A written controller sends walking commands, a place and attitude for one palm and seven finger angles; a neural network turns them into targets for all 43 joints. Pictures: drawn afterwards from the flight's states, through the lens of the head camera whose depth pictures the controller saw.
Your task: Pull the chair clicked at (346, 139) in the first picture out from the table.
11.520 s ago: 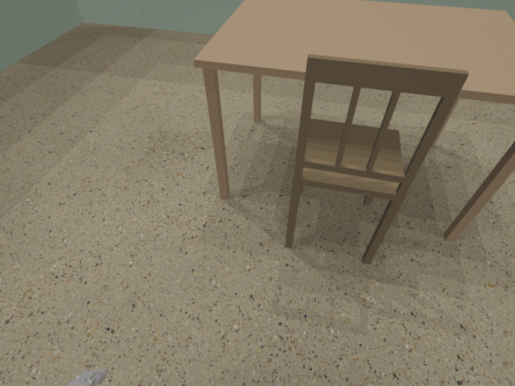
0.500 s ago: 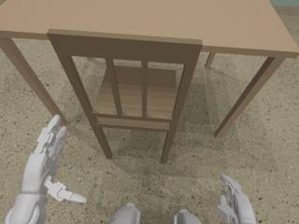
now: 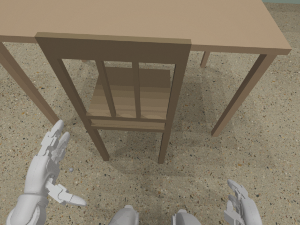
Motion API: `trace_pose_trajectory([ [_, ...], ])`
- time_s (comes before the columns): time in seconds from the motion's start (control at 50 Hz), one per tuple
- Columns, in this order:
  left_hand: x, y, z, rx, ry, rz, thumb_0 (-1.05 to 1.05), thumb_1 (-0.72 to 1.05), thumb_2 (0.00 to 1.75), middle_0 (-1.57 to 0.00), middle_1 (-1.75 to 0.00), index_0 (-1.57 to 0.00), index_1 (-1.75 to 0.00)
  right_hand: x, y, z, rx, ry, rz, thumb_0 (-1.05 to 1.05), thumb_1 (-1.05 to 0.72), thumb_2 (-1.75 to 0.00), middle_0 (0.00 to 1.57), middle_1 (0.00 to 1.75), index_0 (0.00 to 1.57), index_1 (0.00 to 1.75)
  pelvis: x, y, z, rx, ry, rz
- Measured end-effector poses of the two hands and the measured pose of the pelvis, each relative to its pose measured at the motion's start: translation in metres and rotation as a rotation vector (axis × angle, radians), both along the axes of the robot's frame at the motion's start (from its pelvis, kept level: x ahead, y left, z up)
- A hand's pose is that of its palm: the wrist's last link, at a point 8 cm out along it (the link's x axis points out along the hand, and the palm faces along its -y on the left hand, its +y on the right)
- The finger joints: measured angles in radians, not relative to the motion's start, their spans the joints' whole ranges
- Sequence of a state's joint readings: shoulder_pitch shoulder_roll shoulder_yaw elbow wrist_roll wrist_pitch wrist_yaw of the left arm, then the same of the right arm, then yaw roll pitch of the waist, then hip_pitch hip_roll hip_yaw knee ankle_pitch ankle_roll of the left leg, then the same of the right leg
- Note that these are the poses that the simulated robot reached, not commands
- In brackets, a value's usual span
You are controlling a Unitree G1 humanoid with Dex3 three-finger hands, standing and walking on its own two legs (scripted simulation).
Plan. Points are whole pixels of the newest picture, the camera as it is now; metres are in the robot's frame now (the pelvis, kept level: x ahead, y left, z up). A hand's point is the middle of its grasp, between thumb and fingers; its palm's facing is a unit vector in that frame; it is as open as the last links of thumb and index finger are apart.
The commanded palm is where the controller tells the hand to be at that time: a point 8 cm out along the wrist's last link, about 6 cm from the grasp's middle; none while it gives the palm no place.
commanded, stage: raise the hand toward the chair's back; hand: left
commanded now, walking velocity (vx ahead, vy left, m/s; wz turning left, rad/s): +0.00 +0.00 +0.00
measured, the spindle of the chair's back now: (107, 91) +0.52 +0.17 -0.01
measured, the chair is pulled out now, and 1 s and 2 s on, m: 0.00 0.00 0.00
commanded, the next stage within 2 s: aim the fingers beside a spindle in 0.04 s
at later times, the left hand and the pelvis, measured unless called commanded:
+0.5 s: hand (79, 152) +0.29 +0.20 +0.03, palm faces +0.00 -1.00 -0.04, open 16.9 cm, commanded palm +0.26 +0.25 +0.03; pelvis +0.00 -0.01 -0.01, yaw +0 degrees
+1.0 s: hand (92, 144) +0.32 +0.18 +0.00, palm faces -0.02 -1.00 -0.02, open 17.0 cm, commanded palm +0.31 +0.23 +0.01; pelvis -0.01 +0.00 -0.02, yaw -1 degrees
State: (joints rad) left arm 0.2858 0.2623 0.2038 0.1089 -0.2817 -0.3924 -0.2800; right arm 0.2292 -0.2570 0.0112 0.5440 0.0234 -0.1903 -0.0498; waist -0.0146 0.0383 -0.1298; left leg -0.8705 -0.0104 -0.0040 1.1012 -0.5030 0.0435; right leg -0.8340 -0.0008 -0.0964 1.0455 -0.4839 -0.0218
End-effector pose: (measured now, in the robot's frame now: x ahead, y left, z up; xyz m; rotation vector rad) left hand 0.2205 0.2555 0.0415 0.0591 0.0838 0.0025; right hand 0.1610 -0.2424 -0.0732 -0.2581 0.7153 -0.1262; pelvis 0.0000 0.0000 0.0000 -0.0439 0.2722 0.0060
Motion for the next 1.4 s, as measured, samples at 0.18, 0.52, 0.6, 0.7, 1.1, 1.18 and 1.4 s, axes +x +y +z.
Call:
trace_pose_trajectory([
  [0.18,-0.001,-0.003,0.008,0.005,-0.054,0.038,-0.02,-0.5,0.3,-0.07,-0.08,-0.06,-0.08,0.007,-0.001,0.0,0.013,-0.021,0.019,0.01,-0.9,-0.9,0.2,0.3,0.21,0.3,0.001,-0.008,0.0,0.005,0.001,0.005],
  [0.52,0.047,-0.007,-0.007,-0.016,-0.055,-0.005,-0.02,-0.5,0.3,-0.07,-0.08,-0.06,-0.08,-0.008,-0.016,-0.016,-0.013,0.057,-0.017,0.01,-0.9,-0.9,0.2,0.3,0.21,0.3,0.002,-0.011,-0.007,0.005,0.038,-0.004],
  [0.6,0.05,-0.012,-0.015,-0.027,-0.01,-0.016,-0.02,-0.5,0.3,-0.06,-0.08,-0.06,-0.08,-0.013,-0.016,-0.018,-0.005,0.072,-0.032,0.01,-0.9,-0.9,0.2,0.3,0.21,0.3,0.004,-0.008,-0.007,0.009,0.045,-0.011],
  [0.7,0.048,-0.02,-0.02,-0.032,-0.009,-0.017,-0.02,-0.5,0.3,-0.06,-0.08,-0.06,-0.08,-0.015,-0.014,-0.019,-0.005,0.081,-0.032,0.01,-0.9,-0.9,0.2,0.3,0.21,0.3,0.005,-0.005,-0.008,0.01,0.05,-0.015],
  [1.1,0.094,-0.026,-0.035,-0.036,-0.065,-0.016,-0.02,-0.5,0.3,-0.07,-0.08,-0.06,-0.08,-0.025,-0.003,-0.041,-0.004,0.152,-0.021,0.01,-0.9,-0.9,0.2,0.3,0.21,0.3,-0.005,0.001,-0.022,0.003,0.087,-0.017],
  [1.18,0.102,-0.023,-0.04,-0.034,-0.057,0.002,-0.02,-0.5,0.3,-0.07,-0.08,-0.06,-0.08,-0.032,-0.004,-0.045,-0.004,0.182,-0.026,0.01,-0.9,-0.9,0.2,0.3,0.21,0.3,-0.005,0.002,-0.024,0.005,0.095,-0.02],
  [1.4,0.115,-0.043,-0.047,-0.038,-0.076,-0.034,-0.02,-0.5,0.3,-0.06,-0.08,-0.06,-0.08,-0.048,-0.008,-0.057,-0.009,0.252,-0.047,0.01,-0.9,-0.9,0.2,0.3,0.21,0.3,-0.007,0.005,-0.03,0.003,0.11,-0.021],
])
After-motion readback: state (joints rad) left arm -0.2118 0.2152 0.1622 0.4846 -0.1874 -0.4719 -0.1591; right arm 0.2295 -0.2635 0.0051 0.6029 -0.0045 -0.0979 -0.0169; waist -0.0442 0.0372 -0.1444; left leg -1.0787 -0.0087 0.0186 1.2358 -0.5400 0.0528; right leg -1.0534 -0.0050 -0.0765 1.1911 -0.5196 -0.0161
